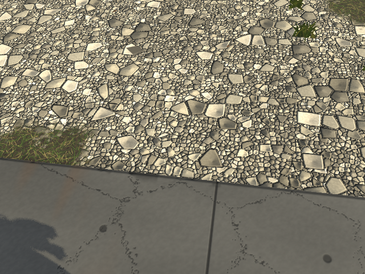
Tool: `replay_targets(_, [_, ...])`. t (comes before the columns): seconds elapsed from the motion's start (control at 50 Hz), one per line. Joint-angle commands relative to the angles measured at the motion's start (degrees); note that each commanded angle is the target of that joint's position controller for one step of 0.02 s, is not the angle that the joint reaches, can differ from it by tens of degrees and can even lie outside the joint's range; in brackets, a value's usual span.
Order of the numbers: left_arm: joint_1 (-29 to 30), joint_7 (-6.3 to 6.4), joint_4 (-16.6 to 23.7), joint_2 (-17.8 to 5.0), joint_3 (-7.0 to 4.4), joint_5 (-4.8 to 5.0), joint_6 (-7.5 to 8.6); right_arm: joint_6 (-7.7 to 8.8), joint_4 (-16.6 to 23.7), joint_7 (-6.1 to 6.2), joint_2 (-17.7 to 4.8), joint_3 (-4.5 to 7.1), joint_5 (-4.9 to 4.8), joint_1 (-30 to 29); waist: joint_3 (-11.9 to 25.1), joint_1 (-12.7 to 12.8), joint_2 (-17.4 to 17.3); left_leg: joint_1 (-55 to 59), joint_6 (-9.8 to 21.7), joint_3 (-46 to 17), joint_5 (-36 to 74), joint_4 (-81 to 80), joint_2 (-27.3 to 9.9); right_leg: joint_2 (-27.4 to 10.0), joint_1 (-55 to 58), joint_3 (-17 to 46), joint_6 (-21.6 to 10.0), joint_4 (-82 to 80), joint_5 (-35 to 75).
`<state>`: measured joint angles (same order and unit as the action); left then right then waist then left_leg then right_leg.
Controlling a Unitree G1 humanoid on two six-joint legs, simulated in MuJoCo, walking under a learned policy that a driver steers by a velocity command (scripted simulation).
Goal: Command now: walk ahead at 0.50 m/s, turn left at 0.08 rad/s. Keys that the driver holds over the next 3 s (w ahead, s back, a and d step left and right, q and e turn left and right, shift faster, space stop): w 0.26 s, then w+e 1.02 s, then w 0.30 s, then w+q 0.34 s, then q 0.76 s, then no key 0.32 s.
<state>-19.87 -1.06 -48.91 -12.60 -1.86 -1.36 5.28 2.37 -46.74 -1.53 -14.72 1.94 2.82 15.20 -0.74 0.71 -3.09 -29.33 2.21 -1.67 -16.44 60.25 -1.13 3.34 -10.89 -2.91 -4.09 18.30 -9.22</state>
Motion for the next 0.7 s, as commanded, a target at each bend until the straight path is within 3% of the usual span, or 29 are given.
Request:
replay_targets(0.02, [-2.1,0.21,1.8,-6.7,-1.49,0.37,0.79,0.21,3.5,-0.32,-1.8,-0.08,0.13,-1.3,1.1,-0.4,8.4,-4.9,-1.5,2.4,2.8,-5.3,-2.1,-14.0,5.2,9.9,-7.3,-7.9,18.6])
replay_targets(0.04, [-2.6,0.21,1.5,-6.6,-1.43,0.25,0.60,0.14,4.0,-0.38,-1.1,-0.45,-0.05,-3.4,0.5,0.1,8.8,-4.6,-1.7,3.6,3.3,-7.8,-2.0,-13.7,5.0,9.2,-7.2,-7.7,19.9])
replay_targets(0.06, [-1.6,0.90,2.8,-9.3,-2.44,2.67,0.81,1.24,5.1,0.89,-0.9,-0.18,-5.22,-6.2,1.1,1.6,10.0,-7.4,-1.6,0.5,4.4,-11.6,-3.4,-15.7,8.0,11.9,-9.1,-8.8,13.9])
replay_targets(0.08, [-2.8,1.17,2.3,-9.3,-2.39,2.68,0.53,1.53,5.3,1.34,-1.1,-0.53,-5.59,-7.6,1.2,2.2,9.4,-8.6,-1.6,1.1,4.1,-12.0,-3.2,-17.1,10.3,13.3,-9.7,-9.4,9.6])
replay_targets(0.12, [-4.5,1.47,1.7,-9.3,-2.34,2.09,-0.21,1.81,5.4,1.39,-1.0,-0.59,-4.48,-9.1,-0.9,2.7,8.3,-8.3,-1.3,2.2,5.7,-14.6,-2.9,-17.6,9.7,13.1,-10.0,-10.3,6.5])
replay_targets(0.16, [-5.9,1.67,0.8,-9.1,-2.17,1.98,-0.88,1.71,5.9,1.14,-0.4,-0.63,-3.63,-11.1,-3.0,3.1,8.2,-10.1,-0.7,3.3,5.0,-14.6,-2.4,-18.7,11.1,13.4,-9.7,-9.3,10.3])
replay_targets(0.2, [-6.4,1.82,0.4,-9.3,-2.11,2.02,-1.63,2.01,6.6,0.45,0.0,-0.65,-3.83,-12.4,-3.9,2.7,7.3,-10.3,0.1,3.7,4.8,-16.8,-2.2,-18.9,12.6,11.9,-8.6,-7.6,16.1])
replay_targets(0.22, [-5.8,1.87,0.6,-10.0,-2.19,2.10,-2.02,2.22,6.7,0.12,0.0,-0.58,-3.85,-12.4,-3.5,2.1,7.4,-7.5,0.6,4.4,5.3,-19.0,-1.4,-18.4,12.0,10.5,-7.8,-6.3,20.7])
replay_targets(0.24, [-5.5,1.91,0.7,-8.9,-1.64,1.86,-2.49,2.70,6.9,-0.16,-1.5,0.17,-3.67,-12.7,-1.7,1.1,6.4,-4.0,1.1,6.8,4.3,-21.8,1.2,-15.6,14.3,7.8,-6.5,-2.1,34.2])
replay_targets(0.26, [-7.2,1.89,-0.3,-9.2,-1.55,1.66,-3.10,3.32,6.3,-0.26,-2.0,0.91,-3.44,-11.6,1.8,0.0,7.3,2.8,1.7,9.2,4.9,-26.6,4.2,-13.5,16.3,6.5,-5.3,5.2,48.5])
replay_targets(0.28, [-6.2,2.07,-0.4,-11.2,-1.99,2.55,-3.58,3.63,4.6,-0.18,-2.0,1.64,-3.58,-5.2,4.9,-4.3,8.5,14.4,2.6,8.2,12.5,-37.7,4.5,-12.3,13.3,6.2,-3.9,14.5,53.3])
replay_targets(0.3, [-2.4,2.09,0.9,-12.6,-2.41,2.65,-3.27,3.31,1.0,0.38,-5.4,3.11,-3.54,5.7,9.9,-9.0,8.5,32.7,3.7,2.7,18.7,-40.9,0.5,-10.9,1.9,7.0,-2.2,24.5,45.0])
replay_targets(0.32, [0.9,1.58,3.4,-6.7,-0.77,0.52,-2.04,2.20,-0.8,1.32,-11.3,4.36,-2.92,13.6,14.3,-10.6,-4.0,50.6,6.3,-12.3,39.9,-37.7,-15.0,-4.4,-17.3,4.3,1.3,44.7,-1.1])
replay_targets(0.34, [-6.4,1.36,0.8,-1.4,-0.01,1.69,-0.20,0.62,-0.4,1.95,-12.0,4.00,-1.09,15.3,16.8,-7.6,-9.2,54.3,12.8,-21.3,62.2,-32.1,-25.3,0.8,-29.9,12.5,2.8,59.4,-24.8])
replay_targets(0.36, [-7.7,1.38,0.2,-4.4,-0.99,4.09,0.32,-0.07,-1.3,1.86,-10.8,4.35,-0.89,15.7,15.4,-8.0,-4.9,49.1,17.0,-22.0,44.4,-36.9,-26.6,-0.4,-35.4,13.8,4.0,67.1,-23.2])
replay_targets(0.38, [-2.3,1.53,1.1,-5.4,-1.52,5.25,-0.28,-0.23,-1.5,1.50,-6.4,3.37,-1.51,12.2,7.6,-6.8,-2.2,43.2,14.6,-17.2,28.7,-40.4,-22.5,-3.4,-40.8,9.6,4.2,71.8,-21.2])
replay_targets(0.42, [3.3,2.24,2.8,-1.8,-1.08,5.02,-2.95,0.03,-3.0,0.51,0.9,0.81,-2.22,6.8,-1.6,-4.2,-4.4,30.9,10.8,-12.0,10.1,-45.9,-18.7,-5.2,-48.1,5.7,3.8,88.6,-19.9])
replay_targets(0.44, [2.8,2.05,3.5,0.4,-0.57,4.95,-4.15,0.38,-4.6,0.19,2.8,0.23,-2.30,6.5,-4.4,-2.4,-4.6,25.5,9.3,-9.2,5.4,-47.1,-17.4,-5.7,-50.3,6.2,3.0,94.6,-18.5])
replay_targets(0.48, [5.2,1.46,6.2,5.1,1.20,4.90,-5.08,0.28,-8.3,0.38,3.9,-0.40,-1.63,9.7,-7.0,-1.1,-4.2,21.7,7.5,-5.8,4.1,-47.8,-17.2,-5.4,-60.0,6.9,1.1,107.8,-15.5])
replay_targets(0.5, [6.8,1.22,8.2,5.6,1.82,4.81,-4.91,0.22,-9.1,0.54,4.0,-0.91,-1.37,9.6,-8.1,0.1,-2.7,19.4,6.3,-3.4,4.0,-48.4,-16.6,-5.6,-62.9,7.9,0.4,107.3,-12.8])
replay_targets(0.52, [10.1,0.65,12.0,6.0,2.91,4.20,-4.56,0.13,-8.8,0.71,4.6,-1.51,-0.98,7.3,-8.8,1.9,-2.0,13.6,4.5,0.5,4.1,-48.6,-14.1,-6.0,-62.0,6.8,-0.2,101.0,-8.2])
replay_targets(0.54, [11.7,0.24,13.6,5.4,3.17,3.42,-4.18,-0.07,-8.5,0.93,4.3,-1.75,-0.30,5.7,-8.8,2.6,-1.2,9.2,3.4,4.4,6.4,-49.6,-11.5,-5.7,-58.7,5.5,0.1,93.3,-4.2])
replay_targets(0.56, [12.8,0.09,14.9,4.4,3.24,2.35,-3.70,0.00,-8.1,1.56,3.2,-1.90,0.09,5.4,-7.4,2.5,-0.6,6.4,3.3,7.1,10.4,-49.9,-9.6,-5.1,-54.9,3.2,1.2,86.7,-0.2])
replay_targets(0.58, [14.1,-0.07,16.7,3.1,3.59,1.67,-3.43,0.43,-6.9,2.64,0.2,-1.75,0.31,4.3,-5.3,3.2,-1.0,2.2,4.3,9.7,16.2,-51.9,-8.7,-5.6,-47.0,0.1,2.8,77.2,0.6])
replay_targets(0.6, [14.1,-0.26,16.8,2.2,3.28,1.62,-3.31,1.43,-6.3,3.22,-1.7,-1.58,0.07,3.8,-2.2,3.5,-1.6,1.9,5.0,11.2,22.7,-54.6,-9.1,-6.5,-37.7,-3.0,3.0,70.6,1.1])
replay_targets(0.62, [15.0,-0.06,17.3,1.5,3.14,1.73,-3.34,2.15,-6.9,3.68,-4.1,-1.07,-0.92,5.5,0.0,3.3,-1.5,4.9,5.2,12.3,33.8,-55.7,-9.7,-6.2,-31.8,-5.6,2.1,65.2,-0.3])
replay_targets(0.66, [17.5,-0.11,19.0,1.1,2.80,1.58,-3.40,2.22,-8.2,4.65,-9.1,0.03,-3.71,11.7,4.7,2.7,-2.3,20.2,4.9,12.7,74.4,-49.4,-12.5,-2.3,-26.0,-10.9,-1.4,54.1,-7.8])
replay_targets(0.68, [16.7,-0.74,19.4,0.8,2.44,1.69,-3.62,1.29,-8.0,5.25,-11.3,0.53,-4.21,11.8,5.9,4.1,-6.1,29.6,4.5,12.2,91.0,-43.7,-15.1,-1.0,-27.4,-10.9,-3.1,49.2,-11.0])
replay_targets(0.7, [11.6,-1.39,18.8,-1.6,1.37,1.93,-4.20,-0.03,-7.5,5.78,-12.8,1.09,-4.08,10.7,8.8,6.4,-10.0,37.6,4.4,11.2,99.5,-36.8,-17.2,0.3,-25.6,-8.5,-4.6,43.7,-15.6])
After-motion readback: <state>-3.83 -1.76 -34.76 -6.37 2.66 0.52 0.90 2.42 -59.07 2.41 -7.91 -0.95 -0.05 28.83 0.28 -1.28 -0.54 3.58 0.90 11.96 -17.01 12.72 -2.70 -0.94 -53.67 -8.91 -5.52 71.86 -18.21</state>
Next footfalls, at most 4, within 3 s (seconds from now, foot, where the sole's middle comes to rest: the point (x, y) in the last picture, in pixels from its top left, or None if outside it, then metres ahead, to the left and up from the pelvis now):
0.20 left None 0.22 0.15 -0.78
0.74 right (220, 264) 0.48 -0.05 -0.67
1.18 left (186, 200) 0.72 0.06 -0.67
1.66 right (279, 199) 0.72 -0.29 -0.67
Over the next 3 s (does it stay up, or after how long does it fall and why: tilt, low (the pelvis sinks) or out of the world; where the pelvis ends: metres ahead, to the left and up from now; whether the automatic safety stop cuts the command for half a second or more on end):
stays up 1.08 -0.33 -0.09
